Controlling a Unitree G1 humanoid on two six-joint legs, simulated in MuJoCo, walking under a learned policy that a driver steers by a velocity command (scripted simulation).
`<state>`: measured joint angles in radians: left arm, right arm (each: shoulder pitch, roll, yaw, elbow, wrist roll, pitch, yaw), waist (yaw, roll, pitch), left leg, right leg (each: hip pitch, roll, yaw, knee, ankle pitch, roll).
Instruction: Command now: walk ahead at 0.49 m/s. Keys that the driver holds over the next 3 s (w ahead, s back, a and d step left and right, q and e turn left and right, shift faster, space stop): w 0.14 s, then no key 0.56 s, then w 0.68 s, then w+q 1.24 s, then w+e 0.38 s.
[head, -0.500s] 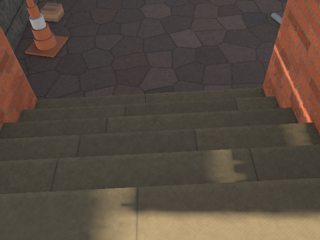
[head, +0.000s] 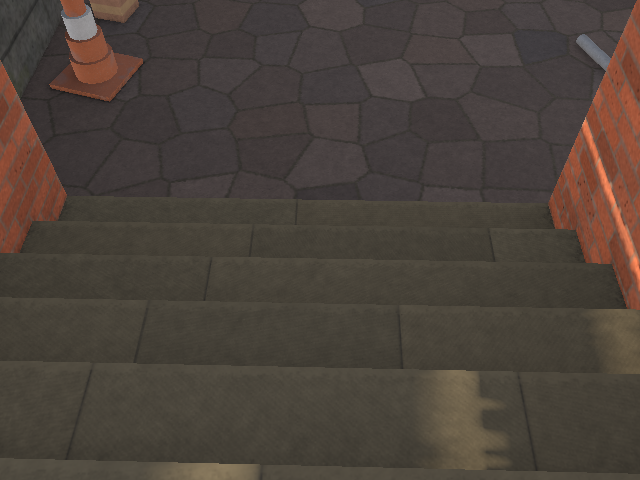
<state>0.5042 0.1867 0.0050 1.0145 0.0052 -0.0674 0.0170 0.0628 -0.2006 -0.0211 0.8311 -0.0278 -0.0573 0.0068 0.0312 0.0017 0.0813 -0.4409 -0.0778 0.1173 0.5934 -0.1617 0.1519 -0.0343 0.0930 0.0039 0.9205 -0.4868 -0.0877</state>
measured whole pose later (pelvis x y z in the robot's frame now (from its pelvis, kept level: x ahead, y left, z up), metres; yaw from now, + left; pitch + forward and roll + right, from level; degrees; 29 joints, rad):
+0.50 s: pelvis +0.20 -0.03 +0.01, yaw +1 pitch -2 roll +1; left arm 0.17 0.15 -0.02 0.89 0.01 -0.04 0.02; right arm 0.38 -0.16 0.02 1.03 0.01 -0.02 -0.04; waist -0.03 0.01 0.07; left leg -0.16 -0.08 0.04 0.73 -0.50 0.06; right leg -0.35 0.04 -0.07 0.56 -0.17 -0.10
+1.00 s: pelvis +0.24 -0.03 +0.03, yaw +1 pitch +0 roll +0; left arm 0.25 0.25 0.03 0.95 0.02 0.00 -0.02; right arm 0.48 -0.17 -0.01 1.13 -0.01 -0.02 -0.05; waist -0.04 -0.01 -0.05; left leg -0.05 -0.02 -0.02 0.27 -0.23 0.03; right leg -0.38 0.05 -0.02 0.68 -0.27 -0.05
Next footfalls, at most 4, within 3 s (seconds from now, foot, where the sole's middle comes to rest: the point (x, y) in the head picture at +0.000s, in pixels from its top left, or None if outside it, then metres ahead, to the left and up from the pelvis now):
0.44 right None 0.32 -0.09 -0.75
0.84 left None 0.23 0.08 -0.75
1.18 right None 0.35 -0.14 -0.75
1.74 left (333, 412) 0.66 0.03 -0.93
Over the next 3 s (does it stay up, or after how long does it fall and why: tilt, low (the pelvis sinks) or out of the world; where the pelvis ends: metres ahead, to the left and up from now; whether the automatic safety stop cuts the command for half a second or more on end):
stays up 1.09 0.17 -0.39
